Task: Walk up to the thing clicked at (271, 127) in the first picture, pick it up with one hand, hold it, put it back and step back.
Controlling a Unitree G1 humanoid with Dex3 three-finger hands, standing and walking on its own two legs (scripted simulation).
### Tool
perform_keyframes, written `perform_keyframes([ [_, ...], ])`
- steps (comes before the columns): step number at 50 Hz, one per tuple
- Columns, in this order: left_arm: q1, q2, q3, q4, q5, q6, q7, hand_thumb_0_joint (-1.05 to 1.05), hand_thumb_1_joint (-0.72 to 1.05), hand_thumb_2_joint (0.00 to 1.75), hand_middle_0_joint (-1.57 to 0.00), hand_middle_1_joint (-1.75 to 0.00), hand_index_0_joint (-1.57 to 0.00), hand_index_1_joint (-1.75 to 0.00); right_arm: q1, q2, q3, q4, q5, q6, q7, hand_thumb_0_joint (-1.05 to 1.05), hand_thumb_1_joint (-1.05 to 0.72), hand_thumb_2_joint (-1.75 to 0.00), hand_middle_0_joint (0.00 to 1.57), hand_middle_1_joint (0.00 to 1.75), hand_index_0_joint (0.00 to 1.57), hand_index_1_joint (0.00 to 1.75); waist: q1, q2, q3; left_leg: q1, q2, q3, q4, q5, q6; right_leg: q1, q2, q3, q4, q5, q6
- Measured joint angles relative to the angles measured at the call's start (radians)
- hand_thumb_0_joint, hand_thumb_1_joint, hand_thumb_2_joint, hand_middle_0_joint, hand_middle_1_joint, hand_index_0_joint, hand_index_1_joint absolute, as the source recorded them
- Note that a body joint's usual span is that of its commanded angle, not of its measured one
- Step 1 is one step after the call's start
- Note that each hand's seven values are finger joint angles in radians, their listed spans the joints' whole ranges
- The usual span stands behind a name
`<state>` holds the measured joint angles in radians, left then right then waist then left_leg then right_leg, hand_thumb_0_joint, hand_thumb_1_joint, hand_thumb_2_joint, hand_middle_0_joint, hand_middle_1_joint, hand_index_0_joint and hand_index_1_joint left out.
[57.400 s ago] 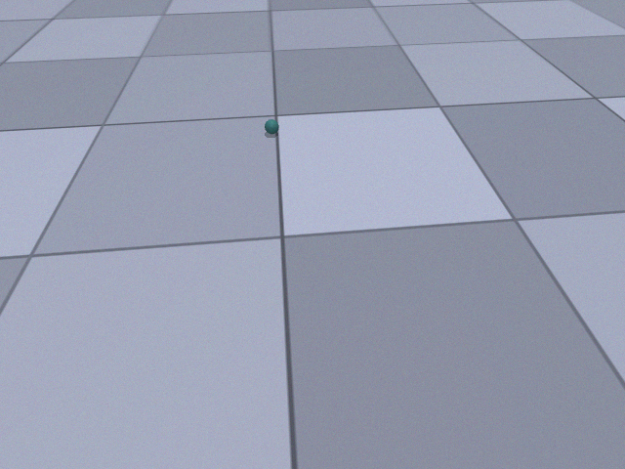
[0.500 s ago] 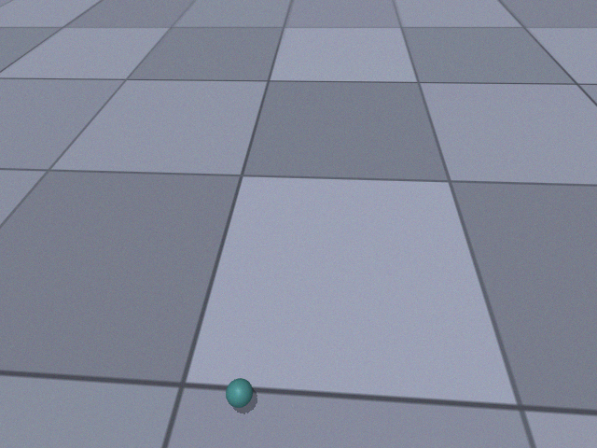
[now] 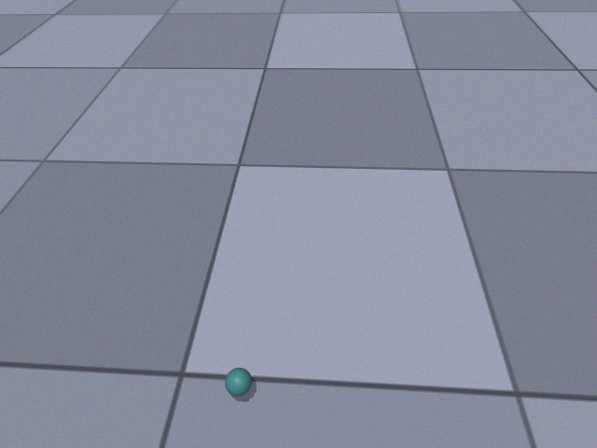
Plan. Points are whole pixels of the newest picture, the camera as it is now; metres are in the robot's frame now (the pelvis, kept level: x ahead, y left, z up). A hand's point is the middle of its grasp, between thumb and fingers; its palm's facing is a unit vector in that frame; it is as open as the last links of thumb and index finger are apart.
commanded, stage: step back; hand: left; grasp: from above
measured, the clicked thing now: (238, 381) +0.46 +0.25 -0.73
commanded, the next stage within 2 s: none
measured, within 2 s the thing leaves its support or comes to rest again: neither
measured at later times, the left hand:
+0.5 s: hand out of the picture +0.06 +0.32 -0.18, palm faces -0.07 -0.93 -0.36, open 7.4 cm
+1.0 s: hand out of the picture -0.02 +0.36 -0.17, palm faces -0.02 -0.93 -0.38, open 7.4 cm
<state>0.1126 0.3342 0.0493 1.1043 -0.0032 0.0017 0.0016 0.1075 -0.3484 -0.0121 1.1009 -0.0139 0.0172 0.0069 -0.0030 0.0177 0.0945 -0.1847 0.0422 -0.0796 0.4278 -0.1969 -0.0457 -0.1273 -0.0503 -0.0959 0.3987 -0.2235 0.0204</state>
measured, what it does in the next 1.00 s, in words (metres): walks backwards: right foot, then left foot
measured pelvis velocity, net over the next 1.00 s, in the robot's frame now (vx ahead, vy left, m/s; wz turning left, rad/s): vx -0.18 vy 0.10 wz -0.03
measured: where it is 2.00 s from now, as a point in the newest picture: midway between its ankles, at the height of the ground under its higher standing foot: outside the picture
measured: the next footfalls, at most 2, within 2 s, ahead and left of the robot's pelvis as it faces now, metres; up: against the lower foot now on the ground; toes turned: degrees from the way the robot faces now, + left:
right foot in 0.62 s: -0.06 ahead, -0.05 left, +0.00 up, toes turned -2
left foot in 0.96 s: -0.14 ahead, +0.21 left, +0.00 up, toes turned -4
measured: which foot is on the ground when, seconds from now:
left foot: down 0.00-0.66, up 0.68-0.94, down 0.96-1.00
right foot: down 0.00-0.22, up 0.24-0.60, down 0.62-1.00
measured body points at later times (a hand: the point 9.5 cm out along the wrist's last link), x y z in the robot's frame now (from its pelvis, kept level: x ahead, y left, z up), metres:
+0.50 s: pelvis -0.06 +0.07 -0.01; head +0.02 +0.09 +0.43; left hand +0.07 +0.37 -0.15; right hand +0.00 -0.24 -0.13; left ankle -0.04 +0.15 -0.74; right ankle -0.11 -0.06 -0.69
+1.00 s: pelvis -0.18 +0.10 -0.02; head -0.10 +0.12 +0.42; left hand -0.02 +0.41 -0.14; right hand -0.08 -0.22 -0.13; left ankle -0.18 +0.22 -0.75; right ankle -0.10 -0.04 -0.74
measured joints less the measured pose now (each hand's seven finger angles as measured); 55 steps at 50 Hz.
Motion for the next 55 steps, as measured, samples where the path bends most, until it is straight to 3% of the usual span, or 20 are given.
perform_keyframes([
  [2,-0.015,0.004,0.012,-0.025,-0.003,0.005,0.004,0.01,0.9,0.89,-0.2,-0.3,-0.21,-0.3,-0.016,-0.015,-0.009,-0.03,0.006,0.008,0.0,0.0,-0.9,-0.89,0.2,0.3,0.21,0.3,-0.006,0.006,0.039,-0.056,-0.005,0.012,0.094,-0.006,0.025,-0.025,-0.005,-0.002,0.037,-0.008,-0.002],
  [7,-0.038,0.019,0.028,-0.086,0.021,0.027,0.011,0.01,0.9,0.89,-0.2,-0.3,-0.21,-0.3,-0.011,-0.054,-0.038,-0.103,0.009,0.036,0.01,0.0,-0.9,-0.89,0.2,0.3,0.21,0.3,-0.011,-0.007,0.078,-0.169,-0.07,0.036,0.412,-0.237,0.082,-0.108,-0.049,0.022,0.141,-0.037,0.01],
  [10,-0.062,0.044,0.031,-0.12,0.025,0.038,0.016,0.01,0.9,0.89,-0.2,-0.3,-0.21,-0.3,0.02,-0.065,-0.045,-0.128,0.009,0.033,0.014,0.0,-0.9,-0.89,0.2,0.3,0.2,0.3,-0.028,-0.016,0.073,-0.132,-0.057,0.053,0.331,-0.165,0.089,-0.168,-0.065,0.021,0.215,-0.063,0.033],
  [11,-0.075,0.054,0.031,-0.134,0.021,0.042,0.017,0.01,0.9,0.89,-0.2,-0.3,-0.21,-0.3,0.031,-0.066,-0.048,-0.13,0.004,0.028,0.012,0.0,-0.9,-0.89,0.2,0.3,0.2,0.3,-0.032,-0.02,0.073,-0.108,-0.055,0.053,0.274,-0.17,0.077,-0.194,-0.071,0.021,0.255,-0.078,0.035],
  [12,-0.096,0.068,0.034,-0.149,0.014,0.048,0.019,0.01,0.9,0.89,-0.2,-0.3,-0.21,-0.3,0.032,-0.055,-0.051,-0.127,-0.005,0.025,0.007,0.0,-0.91,-0.89,0.2,0.3,0.2,0.3,-0.029,-0.045,0.089,-0.108,-0.07,0.062,0.271,-0.195,0.076,-0.223,-0.075,0.055,0.309,-0.097,0.015],
  [14,-0.128,0.085,0.042,-0.176,0.005,0.057,0.032,0.01,0.9,0.89,-0.2,-0.3,-0.21,-0.3,0.036,-0.026,-0.045,-0.127,-0.017,0.022,0.004,0.0,-0.91,-0.89,0.2,0.3,0.2,0.3,-0.019,-0.08,0.124,-0.114,-0.083,0.076,0.275,-0.185,0.085,-0.274,-0.007,0.169,0.449,-0.244,-0.024],
  [16,-0.138,0.087,0.04,-0.19,0.002,0.061,0.043,0.01,0.9,0.89,-0.2,-0.3,-0.2,-0.3,0.046,-0.004,-0.036,-0.135,-0.018,0.022,0.002,0.0,-0.91,-0.89,0.2,0.3,0.2,0.3,-0.028,-0.083,0.133,-0.119,-0.078,0.067,0.246,-0.153,0.09,-0.312,0.077,0.223,0.581,-0.324,-0.042],
  [20,-0.113,0.066,0.025,-0.205,-0.007,0.062,0.042,0.0,0.9,0.89,-0.2,-0.3,-0.2,-0.3,0.048,0.011,-0.03,-0.157,-0.02,0.025,-0.016,0.0,-0.9,-0.89,0.2,0.3,0.21,0.3,-0.029,-0.075,0.124,-0.113,-0.077,0.083,0.155,-0.088,0.102,-0.344,0.145,0.245,0.717,-0.289,-0.043],
  [26,-0.031,0.037,0.017,-0.197,0.005,0.06,0.033,0.0,0.9,0.89,-0.2,-0.3,-0.21,-0.3,0.014,0.016,-0.034,-0.212,-0.011,0.012,-0.033,0.0,-0.9,-0.89,0.2,0.3,0.21,0.3,-0.026,-0.055,0.123,-0.105,-0.078,0.139,0.152,-0.077,0.119,-0.236,0.109,0.202,0.543,-0.257,-0.006],
  [31,0.002,0.025,0.024,-0.189,0.017,0.044,0.022,0.01,0.9,0.89,-0.2,-0.3,-0.21,-0.3,-0.017,0.005,-0.027,-0.231,-0.004,0.019,-0.024,0.0,-0.9,-0.89,0.2,0.3,0.21,0.3,-0.016,-0.025,0.121,-0.141,-0.066,0.172,0.244,-0.108,0.115,-0.126,0.075,0.144,0.272,-0.145,-0.029],
  [34,0.016,0.002,0.02,-0.191,0.025,0.03,0.013,0.01,0.9,0.89,-0.2,-0.3,-0.21,-0.3,-0.026,-0.01,-0.031,-0.212,0.009,0.033,-0.02,0.0,-0.9,-0.89,0.2,0.3,0.21,0.3,-0.024,0.042,0.111,-0.163,-0.041,0.121,0.294,-0.126,0.095,-0.11,0.109,0.107,0.236,-0.114,-0.042],
  [37,0.035,0.016,0.024,-0.218,0.028,0.029,0.008,0.01,0.9,0.89,-0.2,-0.3,-0.21,-0.3,-0.025,0.0,-0.027,-0.204,0.012,0.041,-0.016,0.0,-0.9,-0.89,0.2,0.3,0.21,0.3,0.011,-0.007,0.092,-0.211,-0.121,0.05,0.518,-0.3,0.064,-0.133,0.075,0.143,0.231,-0.093,-0.053],
  [41,0.029,0.014,0.029,-0.249,0.028,0.031,0.018,0.01,0.9,0.89,-0.2,-0.3,-0.21,-0.3,-0.004,-0.026,-0.025,-0.214,0.015,0.028,-0.015,0.0,-0.9,-0.89,0.2,0.3,0.21,0.3,0.022,-0.021,0.073,-0.229,-0.165,-0.042,0.675,-0.316,0.043,-0.161,0.048,0.147,0.172,-0.031,-0.044],
  [43,0.017,0.012,0.026,-0.272,0.032,0.032,0.02,0.01,0.9,0.89,-0.2,-0.3,-0.21,-0.3,0.006,-0.045,-0.027,-0.221,0.015,0.024,-0.021,0.0,-0.9,-0.89,0.2,0.3,0.21,0.3,0.022,-0.013,0.073,-0.205,-0.153,-0.054,0.647,-0.316,0.033,-0.183,0.044,0.14,0.162,-0.009,-0.035],
  [46,-0.005,0.017,0.022,-0.307,0.036,0.035,0.022,0.01,0.9,0.89,-0.2,-0.3,-0.21,-0.3,0.019,-0.063,-0.033,-0.224,0.012,0.017,-0.027,0.0,-0.9,-0.89,0.2,0.3,0.21,0.3,0.009,-0.008,0.084,-0.134,-0.101,-0.022,0.456,-0.312,0.027,-0.216,0.034,0.115,0.178,0.006,-0.019],
  [48,-0.019,0.028,0.019,-0.328,0.03,0.041,0.019,0.01,0.9,0.89,-0.2,-0.3,-0.21,-0.3,0.029,-0.065,-0.038,-0.223,0.004,0.009,-0.028,0.0,-0.9,-0.89,0.2,0.3,0.21,0.3,-0.002,-0.013,0.093,-0.066,-0.069,0.007,0.249,-0.214,0.03,-0.247,0.024,0.098,0.224,-0.002,-0.006],
  [50,-0.036,0.055,0.026,-0.333,0.022,0.053,0.017,0.01,0.9,0.89,-0.2,-0.3,-0.21,-0.3,0.02,-0.03,-0.043,-0.209,-0.011,0.004,-0.029,0.0,-0.9,-0.89,0.2,0.3,0.2,0.3,0.015,-0.088,0.128,-0.031,-0.105,0.051,0.189,-0.152,0.053,-0.271,-0.011,0.14,0.286,-0.012,-0.008],
  [51,-0.033,0.062,0.032,-0.328,0.018,0.06,0.018,0.01,0.9,0.89,-0.2,-0.3,-0.21,-0.3,0.022,-0.014,-0.038,-0.208,-0.021,0.004,-0.024,0.0,-0.9,-0.89,0.2,0.3,0.2,0.3,0.027,-0.111,0.131,-0.027,-0.109,0.07,0.188,-0.147,0.06,-0.285,0.005,0.181,0.327,-0.082,-0.022],
  [53,-0.018,0.058,0.035,-0.304,0.021,0.074,0.025,0.01,0.9,0.89,-0.2,-0.3,-0.21,-0.3,0.037,-0.001,-0.027,-0.216,-0.026,0.003,-0.012,0.0,-0.9,-0.89,0.2,0.3,0.21,0.3,0.008,-0.093,0.112,-0.045,-0.079,0.053,0.197,-0.139,0.069,-0.317,0.086,0.218,0.475,-0.253,-0.028],
  [55,-0.007,0.055,0.037,-0.285,0.019,0.084,0.022,0.01,0.9,0.89,-0.2,-0.3,-0.21,-0.3,0.054,0.008,-0.02,-0.221,-0.027,0.002,-0.011,0.0,-0.9,-0.89,0.2,0.3,0.21,0.3,-0.01,-0.072,0.094,-0.053,-0.053,0.029,0.168,-0.108,0.07,-0.34,0.145,0.233,0.639,-0.291,-0.032],
])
